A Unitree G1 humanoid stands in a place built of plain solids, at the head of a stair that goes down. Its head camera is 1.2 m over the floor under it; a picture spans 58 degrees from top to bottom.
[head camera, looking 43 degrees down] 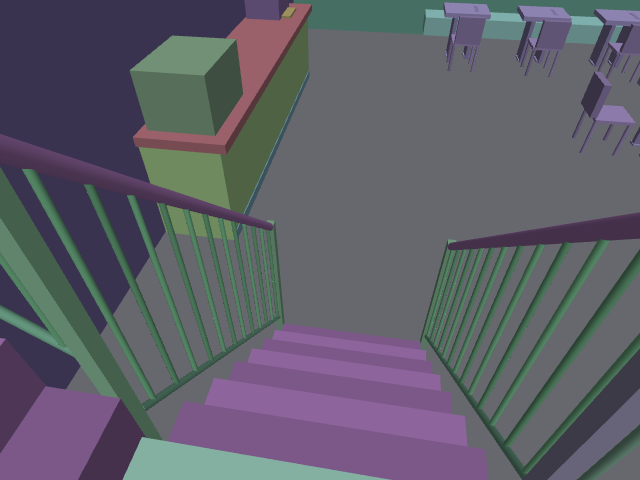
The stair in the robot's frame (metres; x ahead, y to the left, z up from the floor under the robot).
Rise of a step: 0.20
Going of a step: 0.20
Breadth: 0.99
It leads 9 degrees to the right of straight ahead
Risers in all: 8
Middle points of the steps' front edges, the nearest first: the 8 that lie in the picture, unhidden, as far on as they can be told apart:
0.42 0.00 0.00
0.62 -0.03 -0.20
0.82 -0.06 -0.40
1.02 -0.09 -0.60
1.22 -0.12 -0.80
1.42 -0.16 -1.00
1.62 -0.19 -1.20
1.82 -0.22 -1.40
